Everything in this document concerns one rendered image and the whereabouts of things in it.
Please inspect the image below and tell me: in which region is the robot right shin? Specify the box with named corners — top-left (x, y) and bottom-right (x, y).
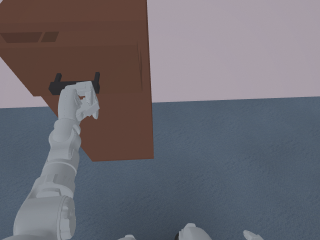
top-left (184, 223), bottom-right (196, 228)

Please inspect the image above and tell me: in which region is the left robot forearm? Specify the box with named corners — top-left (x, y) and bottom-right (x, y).
top-left (13, 118), bottom-right (82, 236)

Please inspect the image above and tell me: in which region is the right robot thigh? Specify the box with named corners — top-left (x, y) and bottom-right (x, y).
top-left (178, 226), bottom-right (212, 240)

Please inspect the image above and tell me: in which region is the cabinet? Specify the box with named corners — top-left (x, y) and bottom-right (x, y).
top-left (0, 0), bottom-right (154, 162)

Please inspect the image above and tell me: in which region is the drawer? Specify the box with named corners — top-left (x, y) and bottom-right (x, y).
top-left (0, 29), bottom-right (143, 97)

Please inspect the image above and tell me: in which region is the robot left upper arm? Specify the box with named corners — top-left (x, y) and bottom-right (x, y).
top-left (2, 195), bottom-right (76, 240)

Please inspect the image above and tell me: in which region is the left robot hand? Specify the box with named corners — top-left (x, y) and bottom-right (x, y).
top-left (58, 81), bottom-right (100, 125)

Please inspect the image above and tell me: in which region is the right robot hand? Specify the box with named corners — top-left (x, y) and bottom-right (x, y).
top-left (243, 230), bottom-right (264, 240)

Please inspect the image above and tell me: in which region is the handle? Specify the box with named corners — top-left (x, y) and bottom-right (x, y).
top-left (48, 72), bottom-right (100, 95)

